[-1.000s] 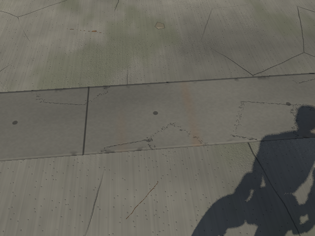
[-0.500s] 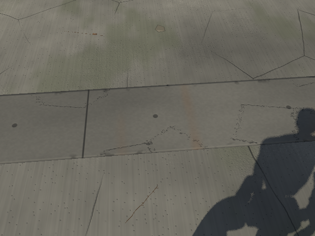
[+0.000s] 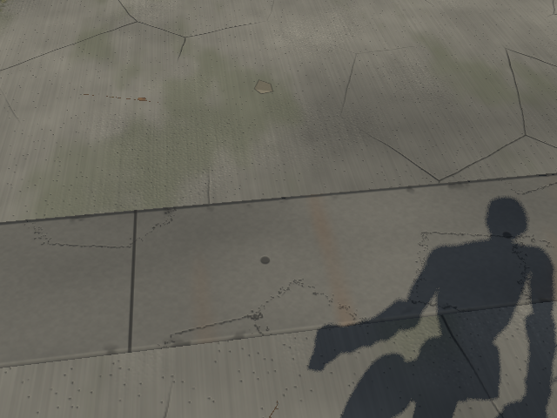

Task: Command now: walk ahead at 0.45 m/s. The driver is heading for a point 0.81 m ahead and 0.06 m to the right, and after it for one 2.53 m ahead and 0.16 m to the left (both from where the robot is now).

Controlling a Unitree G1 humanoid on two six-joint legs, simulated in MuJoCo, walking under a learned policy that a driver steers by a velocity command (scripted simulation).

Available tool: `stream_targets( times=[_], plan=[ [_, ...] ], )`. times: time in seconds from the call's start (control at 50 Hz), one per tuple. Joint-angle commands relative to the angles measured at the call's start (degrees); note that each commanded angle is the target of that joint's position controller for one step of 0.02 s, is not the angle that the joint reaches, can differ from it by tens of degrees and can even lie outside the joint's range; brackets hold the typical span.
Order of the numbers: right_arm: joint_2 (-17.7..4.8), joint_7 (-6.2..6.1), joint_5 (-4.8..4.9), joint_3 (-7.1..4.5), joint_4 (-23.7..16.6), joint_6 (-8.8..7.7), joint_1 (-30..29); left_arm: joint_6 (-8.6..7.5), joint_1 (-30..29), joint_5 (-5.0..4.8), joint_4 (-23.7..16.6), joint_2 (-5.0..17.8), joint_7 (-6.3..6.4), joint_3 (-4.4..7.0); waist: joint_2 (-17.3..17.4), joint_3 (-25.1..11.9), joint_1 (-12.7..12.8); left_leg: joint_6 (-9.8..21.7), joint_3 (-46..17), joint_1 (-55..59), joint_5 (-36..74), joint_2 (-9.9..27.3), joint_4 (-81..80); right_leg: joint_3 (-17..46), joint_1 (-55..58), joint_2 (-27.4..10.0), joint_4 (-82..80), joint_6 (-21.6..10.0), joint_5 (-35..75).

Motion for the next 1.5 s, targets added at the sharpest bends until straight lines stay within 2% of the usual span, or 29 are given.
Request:
stream_targets(
  times=[0.02,0.16,0.2,0.24,0.26,0.28,0.3,0.32,0.36,0.4,0.54,0.7,0.76,0.8,0.82,0.84,0.86,0.88,0.92,0.96,1.16,1.28,1.32,1.36,1.38,1.4,1.42,1.44,1.5],
  plan=[
    [-9.8,-1.16,-0.09,-1.39,-3.2,-0.18,0.2,-0.29,-6.2,0.26,-4.5,0.3,-0.49,-0.52,4.8,8.3,0.6,7.5,-9.0,-3.7,16.0,14.2,-8.8,-0.4,-5.5,-0.1,-11.7,1.4,6.9],
    [-11.0,-1.55,1.10,-2.38,-2.6,0.71,4.9,-1.28,-16.7,-0.40,-8.6,1.4,-2.97,-1.40,6.0,10.1,-0.7,6.5,-6.1,5.5,19.4,17.3,-6.0,-2.1,-2.2,3.2,-26.7,-1.1,7.6],
    [-12.4,-1.56,0.92,-2.93,-3.2,1.12,3.4,-1.57,-13.2,-0.37,-8.4,3.6,-3.34,-0.52,7.9,6.5,2.4,5.3,-5.3,8.2,34.9,17.9,-0.2,-3.5,5.3,5.7,-27.9,-3.0,3.8],
    [-12.7,-1.47,0.42,-2.96,-3.9,1.91,1.4,-1.42,3.0,-0.46,-3.9,8.3,-2.86,1.95,9.5,-3.7,10.9,3.0,-2.2,4.7,50.5,14.7,19.0,-5.9,27.0,9.7,-27.7,-6.0,2.3],
    [-10.8,-1.26,-0.24,-2.04,-5.5,1.89,1.5,-1.15,13.7,0.24,-1.5,12.8,-2.18,3.20,4.1,-11.8,14.1,1.1,-0.7,-9.9,34.2,11.5,37.9,6.5,46.4,-0.7,-26.0,-9.5,0.9],
    [-0.7,-0.23,0.42,0.64,-5.7,0.40,10.3,-1.13,18.0,1.22,0.2,16.5,-2.57,3.68,-13.3,-23.2,8.3,-2.2,-4.8,-31.0,-12.4,-0.7,59.6,38.5,65.4,-15.6,-35.5,-19.9,-13.7],
    [-6.6,0.12,2.29,-0.70,-5.5,-1.50,5.2,-1.17,17.0,1.10,0.2,10.8,-2.50,2.12,-9.2,-22.1,10.6,-0.7,-13.2,-37.4,-16.9,0.6,66.9,45.1,63.8,-14.4,-42.7,-17.6,-18.0],
    [-10.1,0.10,3.55,-1.65,-8.2,-2.37,-1.8,-1.46,10.8,0.67,-0.5,8.3,-2.28,1.35,-7.6,-11.7,9.5,0.3,-11.1,-42.3,-13.2,3.8,68.4,35.0,55.6,-12.7,-43.0,-14.4,-13.9],
    [-10.9,-1.02,2.17,-2.42,-9.3,-2.23,-6.8,-2.04,1.6,1.43,-2.2,4.5,-2.51,-0.01,1.7,-3.8,5.2,0.7,-9.2,-36.4,-4.0,9.4,61.9,20.7,36.3,-8.9,-45.6,-11.7,-0.3],
    [-8.2,-1.26,1.65,-2.60,-8.8,-0.34,-3.3,-2.32,0.7,2.06,-1.2,2.6,-2.89,-0.62,-0.5,-2.1,1.7,1.0,-9.7,-30.4,-1.8,11.6,57.4,14.6,28.5,-6.1,-48.9,-11.2,1.1],
    [-8.2,-1.20,0.50,-3.08,-13.2,0.87,-15.4,-1.76,7.6,1.49,1.2,6.9,-0.42,0.08,0.0,4.0,3.1,-2.3,-7.5,-39.5,14.1,12.4,35.9,6.4,28.0,-4.2,-53.9,-10.9,4.1],
    [-7.7,0.96,1.53,-2.12,-17.5,-0.05,-29.0,-0.40,15.0,0.38,4.1,8.2,0.14,0.61,-1.0,6.7,7.3,-1.4,-4.6,-38.2,17.3,8.3,17.4,3.0,38.9,-6.1,-50.0,-8.5,4.9],
    [-9.8,1.72,1.66,-2.77,-17.9,-0.66,-26.6,0.45,13.7,0.26,4.1,9.3,0.41,1.21,-2.6,4.9,4.7,0.9,-3.6,-32.8,10.7,6.5,14.9,3.4,42.8,-8.0,-44.9,-7.0,14.0],
    [-13.9,1.39,1.40,-5.08,-13.6,-0.86,-12.3,1.02,11.4,0.42,3.4,8.3,0.45,0.77,-2.3,-3.6,-2.6,3.5,-0.6,-13.0,10.2,2.9,13.9,-0.3,39.7,-3.7,-28.4,-4.5,30.3],
    [-18.6,0.83,0.68,-6.49,-11.2,-0.78,-1.2,0.99,11.9,1.34,2.0,6.3,0.44,-0.26,4.0,-12.4,-5.9,7.3,-12.2,5.1,10.4,13.0,15.1,-3.3,27.7,-0.1,-9.8,-2.3,17.3],
    [-22.7,1.14,0.37,-7.23,-9.8,-0.50,2.7,-0.44,19.0,1.27,1.6,-2.1,-0.34,-2.56,19.8,-19.5,-1.7,16.9,-40.8,24.4,-0.2,25.6,7.7,-1.5,4.1,11.2,10.3,1.4,-20.9],
    [-16.9,1.24,0.71,-5.57,-10.1,-0.60,2.1,-1.90,15.6,-0.24,2.1,3.8,-0.53,-1.36,15.0,-19.4,-3.6,15.6,-46.1,24.3,-6.0,24.8,2.9,6.9,-2.9,9.3,18.0,0.3,-26.2],
    [-14.1,1.08,0.93,-4.76,-11.2,-0.81,-3.2,-2.74,10.0,-1.44,0.3,7.2,-0.64,-0.51,12.2,-11.3,-3.0,12.5,-36.9,17.4,-3.0,23.0,2.7,6.1,-6.9,6.2,19.1,-0.9,-21.6],
    [-10.3,1.13,0.05,-3.59,-13.0,-1.02,-11.4,-2.27,5.7,-0.64,-0.2,6.9,0.22,-0.04,4.7,-3.8,0.4,9.8,-23.5,1.1,7.5,19.5,-0.1,4.5,-1.9,1.1,13.3,-1.0,-12.5],
    [-8.4,1.29,-0.74,-3.07,-12.0,-1.41,-12.0,-0.30,8.4,-0.60,0.5,4.6,0.33,0.21,6.8,-2.0,3.1,8.6,-17.0,-5.7,9.3,17.3,-3.6,5.6,3.8,-0.8,9.6,-1.1,-9.1],
    [-11.8,-1.47,-0.58,-3.76,-10.1,-1.33,-7.4,1.11,-3.9,0.31,-4.3,2.0,-1.01,0.15,5.0,4.7,1.1,5.4,1.1,-4.6,17.9,15.4,-8.6,3.3,-2.3,1.4,-14.2,0.6,12.8],
    [-12.7,-1.26,1.26,-4.02,-6.3,0.99,0.8,0.73,-13.2,0.64,-9.4,0.3,-2.74,-1.10,4.1,8.5,-1.2,6.9,0.3,7.4,25.5,19.3,-3.7,-1.9,-5.6,2.8,-24.2,-1.3,3.6],
    [-14.1,-1.16,1.57,-4.37,-6.2,1.63,-0.5,0.24,-12.5,0.37,-10.0,2.0,-3.15,-0.68,6.1,7.3,1.1,6.6,-0.9,9.0,35.9,20.0,0.4,-3.6,-0.5,4.7,-26.8,-2.6,-1.7],
    [-15.1,-1.10,1.75,-4.45,-6.5,2.07,-3.7,-0.22,-0.2,0.22,-6.8,6.4,-2.94,1.52,8.3,-0.1,8.9,4.5,0.3,6.4,51.0,17.6,13.5,-5.8,18.6,8.8,-30.4,-4.7,0.9],
    [-14.0,-1.04,1.61,-3.92,-7.3,1.82,-4.5,-0.30,10.3,0.61,-3.7,10.8,-2.16,3.33,7.3,-7.2,13.0,2.4,1.2,-4.6,44.0,14.8,26.4,-1.9,37.6,5.5,-27.9,-6.9,5.3],
    [-7.6,-0.45,1.03,-2.10,-9.0,0.80,0.3,-0.01,18.8,2.24,-2.1,17.2,-1.16,4.91,-4.0,-17.6,12.1,-1.6,2.4,-27.8,15.0,5.8,50.2,22.3,61.9,-11.4,-28.9,-14.9,0.3],
    [-6.8,-0.11,1.75,-1.77,-7.8,-0.66,1.3,0.01,18.7,2.05,-2.5,14.1,-0.89,3.56,-8.7,-25.4,11.3,-2.1,-8.7,-34.3,-19.3,0.7,62.2,40.5,64.6,-18.6,-38.3,-18.1,1.1],
    [-11.6,-0.03,3.73,-3.54,-9.2,-1.21,-4.0,-0.03,14.1,1.71,-3.0,10.5,-0.90,2.40,-5.9,-17.2,11.1,-1.4,-11.7,-39.4,-17.3,4.3,65.6,31.3,58.0,-16.2,-39.5,-14.6,0.4],
    [-9.8,-1.36,2.57,-4.38,-9.7,0.40,-7.8,-1.14,2.6,1.69,-3.5,2.9,-1.30,0.49,-3.0,-2.3,4.9,-0.5,-9.2,-35.2,-5.2,11.5,56.9,10.0,34.1,-9.1,-45.7,-8.0,1.2]
  ],
)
